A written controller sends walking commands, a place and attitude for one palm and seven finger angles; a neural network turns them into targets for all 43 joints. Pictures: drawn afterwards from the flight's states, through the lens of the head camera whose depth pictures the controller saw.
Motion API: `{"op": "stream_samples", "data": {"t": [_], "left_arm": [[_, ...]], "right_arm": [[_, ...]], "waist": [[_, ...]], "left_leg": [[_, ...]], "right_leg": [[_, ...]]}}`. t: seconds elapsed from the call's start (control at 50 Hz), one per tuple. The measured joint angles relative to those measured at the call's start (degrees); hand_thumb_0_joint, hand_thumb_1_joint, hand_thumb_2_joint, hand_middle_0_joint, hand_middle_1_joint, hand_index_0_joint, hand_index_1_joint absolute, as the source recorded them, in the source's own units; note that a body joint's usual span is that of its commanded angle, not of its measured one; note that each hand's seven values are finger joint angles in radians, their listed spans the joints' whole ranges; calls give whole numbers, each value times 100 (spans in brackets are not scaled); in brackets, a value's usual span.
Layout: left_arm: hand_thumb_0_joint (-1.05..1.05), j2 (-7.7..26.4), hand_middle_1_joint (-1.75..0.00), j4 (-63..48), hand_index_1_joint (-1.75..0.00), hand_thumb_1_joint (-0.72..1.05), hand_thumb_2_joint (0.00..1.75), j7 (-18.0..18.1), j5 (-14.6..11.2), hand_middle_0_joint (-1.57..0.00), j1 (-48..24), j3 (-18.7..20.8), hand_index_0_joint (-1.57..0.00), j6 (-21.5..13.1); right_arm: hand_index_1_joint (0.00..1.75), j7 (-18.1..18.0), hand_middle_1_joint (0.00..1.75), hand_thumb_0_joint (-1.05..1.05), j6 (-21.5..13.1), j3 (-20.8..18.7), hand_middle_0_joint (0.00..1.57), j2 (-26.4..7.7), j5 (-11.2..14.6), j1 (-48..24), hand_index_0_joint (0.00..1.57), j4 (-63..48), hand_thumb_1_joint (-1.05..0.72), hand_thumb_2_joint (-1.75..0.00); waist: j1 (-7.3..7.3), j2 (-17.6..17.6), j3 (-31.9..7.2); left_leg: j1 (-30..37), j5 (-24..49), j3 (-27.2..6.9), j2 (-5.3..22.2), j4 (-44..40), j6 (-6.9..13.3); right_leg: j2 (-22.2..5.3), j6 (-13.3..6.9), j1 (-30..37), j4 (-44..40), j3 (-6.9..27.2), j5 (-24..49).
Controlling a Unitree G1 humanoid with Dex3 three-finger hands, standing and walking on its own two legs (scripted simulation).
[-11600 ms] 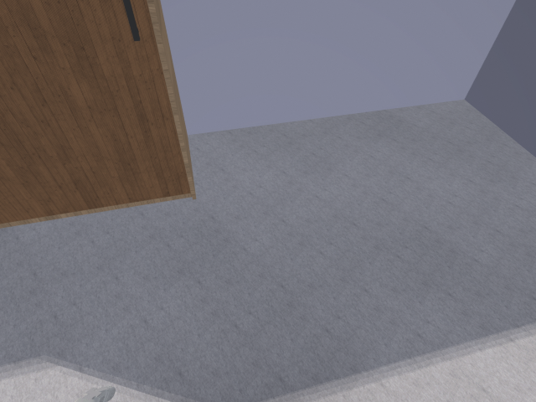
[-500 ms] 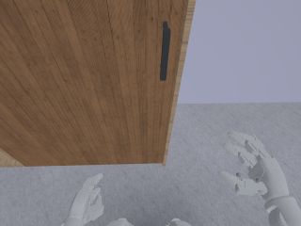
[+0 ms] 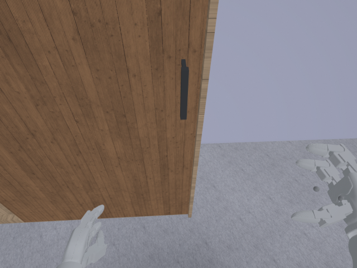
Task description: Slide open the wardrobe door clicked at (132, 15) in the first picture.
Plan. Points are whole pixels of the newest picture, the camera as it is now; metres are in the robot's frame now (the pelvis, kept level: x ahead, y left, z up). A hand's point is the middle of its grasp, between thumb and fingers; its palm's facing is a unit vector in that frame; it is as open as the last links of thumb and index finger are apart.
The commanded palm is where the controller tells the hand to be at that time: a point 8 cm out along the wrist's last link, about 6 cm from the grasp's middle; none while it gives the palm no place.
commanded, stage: raise the hand with hooked fingers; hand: right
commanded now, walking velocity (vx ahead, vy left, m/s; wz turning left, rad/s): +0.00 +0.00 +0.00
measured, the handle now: (183, 90) +0.52 +0.00 +0.15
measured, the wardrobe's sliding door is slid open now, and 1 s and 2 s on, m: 0.00 0.00 0.00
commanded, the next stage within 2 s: move the hooked fingers beside the handle in 0.88 s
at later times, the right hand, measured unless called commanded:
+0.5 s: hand (326, 160) +0.28 -0.26 +0.17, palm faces +0.01 +1.00 -0.08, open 14.0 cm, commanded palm +0.24 -0.30 +0.17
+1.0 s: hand (318, 161) +0.28 -0.25 +0.16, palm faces +0.03 +1.00 -0.05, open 14.0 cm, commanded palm +0.25 -0.28 +0.17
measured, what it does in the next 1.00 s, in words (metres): stands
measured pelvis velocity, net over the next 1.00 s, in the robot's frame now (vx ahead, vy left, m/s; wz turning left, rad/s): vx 0.00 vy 0.03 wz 0.02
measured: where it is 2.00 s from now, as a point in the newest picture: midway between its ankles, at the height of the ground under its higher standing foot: outside the picture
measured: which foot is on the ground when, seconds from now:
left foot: down 0.00-1.00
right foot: down 0.00-1.00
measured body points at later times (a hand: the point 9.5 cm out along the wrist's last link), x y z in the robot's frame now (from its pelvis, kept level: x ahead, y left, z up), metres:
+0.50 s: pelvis +0.00 +0.02 +0.02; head -0.01 +0.03 +0.46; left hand +0.18 +0.24 -0.06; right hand +0.27 -0.31 +0.17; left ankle +0.01 +0.11 -0.72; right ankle +0.01 -0.07 -0.72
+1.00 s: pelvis +0.00 +0.03 +0.02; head -0.02 +0.04 +0.46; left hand +0.19 +0.25 -0.05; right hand +0.27 -0.30 +0.17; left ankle +0.01 +0.11 -0.72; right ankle +0.01 -0.07 -0.72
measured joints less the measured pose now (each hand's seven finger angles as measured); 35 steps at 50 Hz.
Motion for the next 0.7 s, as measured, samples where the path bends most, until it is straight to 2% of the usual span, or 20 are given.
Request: {"op": "stream_samples", "data": {"t": [0.08, 0.14, 0.18, 0.32, 0.46, 0.52, 0.6, 0.7], "left_arm": [[2, -11, -30, 7, -30, 91, 90, 22, -46, -20, -80, -95, -20, 69], [2, -31, -30, -7, -30, 91, 90, 43, -58, -20, -126, -151, -20, 149], [2, -55, -30, -4, -30, 90, 90, 52, -49, -20, -131, -177, -20, 183], [2, -107, -30, 138, -30, 90, 90, 80, -60, -20, -34, -255, -20, 239], [2, 55, -30, 151, -30, 90, 90, 98, -139, -20, -45, -206, -20, 356], [2, 96, -30, 123, -30, 90, 90, 58, -132, -20, -37, -155, -20, 368], [2, 97, -30, 109, -30, 91, 90, 16, -122, -20, -5, -100, -20, 350], [2, 90, -30, 77, -30, 91, 90, 31, -138, -20, -6, -61, -20, 351]], "right_arm": [[114, 253, 114, 0, 385, -89, 29, -86, -12, -432, 30, 366, 41, -34], [117, 423, 117, -1, 751, -71, 30, -181, -94, -595, 30, 558, 45, -32], [118, 473, 118, -1, 877, -100, 30, -225, -123, -654, 30, 573, 47, -31], [120, 523, 120, -1, 729, -499, 30, -401, 9, -1098, 30, 721, 49, -30], [120, 776, 120, -1, 1230, -535, 30, -687, -113, -1573, 30, 1365, 50, -30], [120, 857, 120, -1, 1226, -531, 30, -628, -58, -1456, 30, 1291, 50, -30], [120, 811, 120, -1, 1050, -579, 30, -448, 24, -1290, 30, 1098, 50, -30], [120, 604, 120, -1, 1075, -611, 30, -374, -91, -1289, 30, 1091, 50, -30]], "waist": [[-80, -84, 47], [-98, -123, 109], [-103, -123, 158], [-134, -70, 189], [-70, -153, 238], [-37, -152, 210], [-25, -98, 171], [-36, -67, 194]], "left_leg": [[194, 90, 9, 13, -195, -1], [278, 159, -2, 20, -316, 4], [347, 205, -10, 15, -403, 15], [652, 322, 10, -38, -708, 70], [674, 396, -1, -49, -822, 101], [635, 398, -48, -69, -816, 112], [656, 372, -93, -104, -801, 134], [716, 363, -93, -126, -813, 158]], "right_leg": [[27, -5, 195, -210, 13, 106], [41, -4, 296, -367, 4, 196], [41, 7, 376, -470, -2, 249], [11, 68, 673, -764, 30, 370], [6, 95, 726, -931, 21, 474], [-14, 106, 721, -958, -24, 478], [-49, 130, 771, -965, -66, 445], [-69, 158, 836, -985, -62, 441]]}}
